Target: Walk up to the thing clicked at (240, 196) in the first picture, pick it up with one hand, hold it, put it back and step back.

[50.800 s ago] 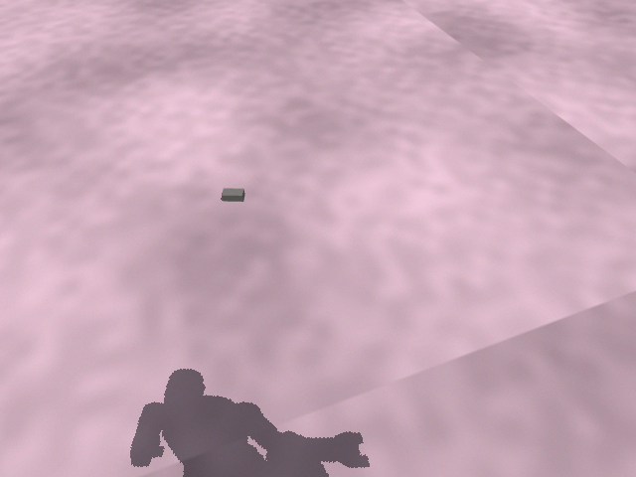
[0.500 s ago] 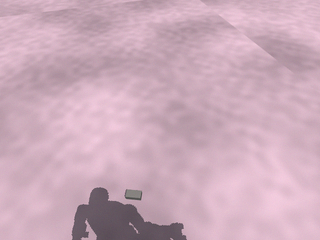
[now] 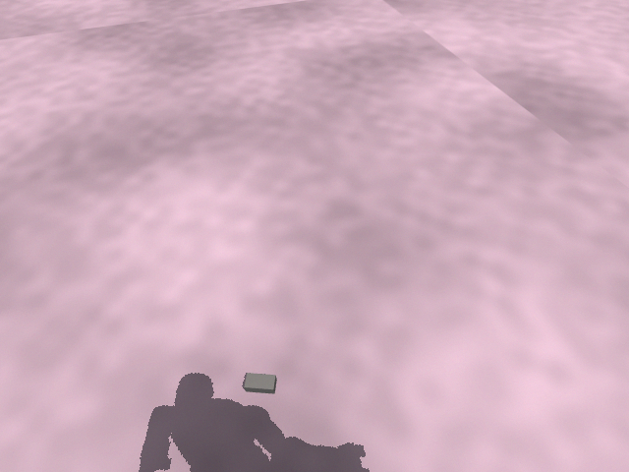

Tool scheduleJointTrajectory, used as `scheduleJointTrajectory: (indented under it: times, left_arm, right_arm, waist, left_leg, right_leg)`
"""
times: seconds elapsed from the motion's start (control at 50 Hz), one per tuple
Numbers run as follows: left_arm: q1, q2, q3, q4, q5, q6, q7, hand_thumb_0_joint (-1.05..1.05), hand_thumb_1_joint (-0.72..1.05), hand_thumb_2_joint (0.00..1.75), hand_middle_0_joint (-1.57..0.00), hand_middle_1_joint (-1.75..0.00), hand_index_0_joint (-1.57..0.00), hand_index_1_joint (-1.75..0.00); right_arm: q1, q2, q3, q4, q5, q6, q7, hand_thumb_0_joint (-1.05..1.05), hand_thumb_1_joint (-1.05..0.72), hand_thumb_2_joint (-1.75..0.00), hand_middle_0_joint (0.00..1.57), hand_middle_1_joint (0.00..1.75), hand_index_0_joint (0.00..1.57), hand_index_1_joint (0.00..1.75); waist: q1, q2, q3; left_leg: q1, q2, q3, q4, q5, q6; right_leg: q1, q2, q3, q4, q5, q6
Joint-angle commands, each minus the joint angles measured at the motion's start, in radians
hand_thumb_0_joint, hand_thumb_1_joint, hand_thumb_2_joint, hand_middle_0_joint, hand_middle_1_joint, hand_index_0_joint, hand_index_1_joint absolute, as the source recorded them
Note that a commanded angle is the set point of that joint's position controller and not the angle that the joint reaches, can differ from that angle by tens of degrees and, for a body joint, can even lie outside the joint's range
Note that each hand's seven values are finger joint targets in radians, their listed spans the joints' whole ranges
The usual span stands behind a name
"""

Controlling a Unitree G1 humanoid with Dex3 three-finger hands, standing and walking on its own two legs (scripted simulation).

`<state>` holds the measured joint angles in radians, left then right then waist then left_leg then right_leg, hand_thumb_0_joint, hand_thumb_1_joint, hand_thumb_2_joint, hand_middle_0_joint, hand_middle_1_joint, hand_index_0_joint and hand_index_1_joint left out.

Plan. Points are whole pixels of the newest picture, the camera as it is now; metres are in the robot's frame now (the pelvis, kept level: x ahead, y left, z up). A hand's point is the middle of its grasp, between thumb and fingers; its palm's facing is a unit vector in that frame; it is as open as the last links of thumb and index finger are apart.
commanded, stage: stand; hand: left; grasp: from above
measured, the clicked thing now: (260, 383) +0.52 +0.21 -0.76
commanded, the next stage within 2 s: step back in 1.44 s
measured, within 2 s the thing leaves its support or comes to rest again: neither
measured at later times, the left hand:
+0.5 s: hand out of the picture +0.08 +0.24 -0.16, palm faces +0.01 -0.94 -0.33, open 7.4 cm
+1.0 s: hand out of the picture +0.10 +0.24 -0.15, palm faces +0.00 -0.94 -0.34, open 7.4 cm
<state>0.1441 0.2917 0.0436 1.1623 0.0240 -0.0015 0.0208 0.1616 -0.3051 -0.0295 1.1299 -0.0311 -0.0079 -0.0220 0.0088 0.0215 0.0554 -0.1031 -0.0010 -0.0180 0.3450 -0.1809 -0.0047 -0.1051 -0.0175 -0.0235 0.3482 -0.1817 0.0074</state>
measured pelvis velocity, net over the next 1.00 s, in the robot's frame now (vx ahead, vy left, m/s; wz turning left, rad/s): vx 0.02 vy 0.00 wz -0.01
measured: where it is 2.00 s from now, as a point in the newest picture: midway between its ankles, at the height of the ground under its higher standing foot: outside the picture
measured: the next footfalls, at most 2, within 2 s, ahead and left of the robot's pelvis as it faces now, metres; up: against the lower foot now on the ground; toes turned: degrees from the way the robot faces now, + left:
none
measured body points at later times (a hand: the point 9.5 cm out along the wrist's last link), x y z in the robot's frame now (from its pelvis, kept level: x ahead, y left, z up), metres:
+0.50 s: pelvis +0.01 +0.00 +0.00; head +0.01 -0.01 +0.45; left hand +0.08 +0.29 -0.13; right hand +0.07 -0.29 -0.14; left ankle +0.01 +0.12 -0.75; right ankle +0.01 -0.12 -0.75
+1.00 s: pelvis +0.02 +0.00 +0.00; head +0.03 -0.01 +0.45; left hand +0.10 +0.29 -0.13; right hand +0.09 -0.30 -0.14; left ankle +0.01 +0.12 -0.75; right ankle +0.01 -0.12 -0.75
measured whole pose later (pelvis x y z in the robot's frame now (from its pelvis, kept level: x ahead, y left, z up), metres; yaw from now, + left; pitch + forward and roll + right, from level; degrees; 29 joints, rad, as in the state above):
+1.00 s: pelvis +0.02 +0.00 +0.00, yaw -1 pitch -2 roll +0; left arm 0.09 0.31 0.03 1.15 0.01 -0.01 0.01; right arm 0.11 -0.33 -0.01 1.14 -0.02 -0.02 -0.01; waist 0.00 0.02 0.05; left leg -0.08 0.01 -0.01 0.31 -0.19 -0.01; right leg -0.09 -0.01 -0.01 0.31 -0.19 0.00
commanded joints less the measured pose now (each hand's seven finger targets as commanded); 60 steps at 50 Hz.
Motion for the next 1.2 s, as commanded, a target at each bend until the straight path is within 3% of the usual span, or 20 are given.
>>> scheduleJointTrajectory:
  times: [0.0,0.18,0.28,0.52,0.68,0.8,0.96,1.0,1.18]
  left_arm:
    - [-0.038,0.195,0.027,-0.046,-0.003,-0.018,0.012,0.0,0.9,0.9,-0.2,-0.3,-0.2,-0.3]
    - [-0.05,0.198,0.021,-0.041,-0.004,-0.017,0.007,0.0,0.9,0.9,-0.2,-0.3,-0.2,-0.3]
    - [-0.062,0.208,0.022,-0.046,-0.009,-0.024,0.007,0.0,0.9,0.9,-0.2,-0.3,-0.2,-0.3]
    - [-0.067,0.21,0.019,-0.044,-0.01,-0.022,0.003,0.0,0.9,0.9,-0.2,-0.3,-0.2,-0.3]
    - [-0.072,0.216,0.019,-0.049,-0.012,-0.024,0.0,0.0,0.9,0.9,-0.2,-0.3,-0.2,-0.3]
    - [-0.077,0.221,0.018,-0.055,-0.016,-0.025,0.0,0.0,0.9,0.9,-0.2,-0.3,-0.2,-0.3]
    - [-0.088,0.231,0.017,-0.061,-0.013,-0.027,0.001,0.0,0.9,0.9,-0.2,-0.3,-0.2,-0.3]
    - [-0.076,0.226,0.014,-0.057,-0.014,-0.026,0.001,0.0,0.9,0.9,-0.2,-0.3,-0.2,-0.3]
    - [-0.086,0.236,0.014,-0.069,-0.016,-0.031,-0.002,0.0,0.9,0.9,-0.2,-0.3,-0.2,-0.3]
  right_arm:
    - [-0.036,-0.173,-0.019,-0.05,0.006,-0.023,-0.008,0.0,-0.9,-0.9,0.2,0.3,0.2,0.3]
    - [-0.05,-0.194,-0.016,-0.042,0.011,-0.017,-0.007,0.0,-0.9,-0.9,0.2,0.3,0.2,0.3]
    - [-0.044,-0.196,-0.013,-0.037,0.01,-0.022,-0.007,0.0,-0.9,-0.9,0.2,0.3,0.2,0.3]
    - [-0.062,-0.209,-0.011,-0.038,0.014,-0.023,-0.003,0.0,-0.9,-0.9,0.2,0.3,0.2,0.3]
    - [-0.07,-0.217,-0.009,-0.04,0.014,-0.027,-0.002,0.0,-0.9,-0.9,0.2,0.3,0.2,0.3]
    - [-0.068,-0.225,-0.011,-0.036,0.015,-0.029,-0.005,0.0,-0.9,-0.9,0.2,0.3,0.2,0.3]
    - [-0.074,-0.228,-0.01,-0.034,0.016,-0.024,-0.001,0.0,-0.9,-0.9,0.2,0.3,0.2,0.3]
    - [-0.084,-0.223,-0.011,-0.039,0.017,-0.023,0.001,0.0,-0.9,-0.9,0.2,0.3,0.2,0.3]
    - [-0.078,-0.228,-0.012,-0.037,0.015,-0.025,0.005,0.0,-0.9,-0.9,0.2,0.3,0.2,0.3]
  waist:
    - [0.006,-0.016,-0.032]
    - [0.005,-0.025,-0.029]
    - [-0.002,-0.019,-0.061]
    - [-0.001,-0.022,-0.045]
    - [0.0,-0.013,-0.064]
    - [-0.006,-0.014,-0.096]
    - [-0.007,-0.022,-0.08]
    - [-0.007,-0.039,-0.061]
    - [-0.008,-0.024,-0.068]
  left_leg:
    - [-0.024,0.103,-0.087,-0.072,0.07,0.024]
    - [-0.031,0.106,-0.085,-0.074,0.029,0.024]
    - [-0.01,0.114,-0.078,-0.064,0.117,0.026]
    - [-0.004,0.117,-0.079,-0.078,0.096,0.023]
    - [-0.002,0.123,-0.078,-0.074,0.135,0.022]
    - [0.033,0.128,-0.068,-0.055,0.231,0.024]
    - [0.015,0.127,-0.067,-0.068,0.193,0.022]
    - [0.023,0.125,-0.074,-0.081,0.155,0.02]
    - [0.001,0.128,-0.072,-0.084,0.137,0.02]
  right_leg:
    - [0.011,-0.1,0.1,-0.061,0.08,-0.022]
    - [-0.005,-0.095,0.1,-0.082,0.023,-0.02]
    - [0.03,-0.107,0.107,-0.068,0.132,-0.024]
    - [0.004,-0.1,0.1,-0.079,0.092,-0.021]
    - [0.026,-0.105,0.101,-0.067,0.13,-0.022]
    - [0.046,-0.112,0.103,-0.054,0.238,-0.025]
    - [0.047,-0.114,0.101,-0.063,0.215,-0.022]
    - [0.009,-0.104,0.094,-0.078,0.149,-0.019]
    - [0.033,-0.11,0.104,-0.075,0.152,-0.027]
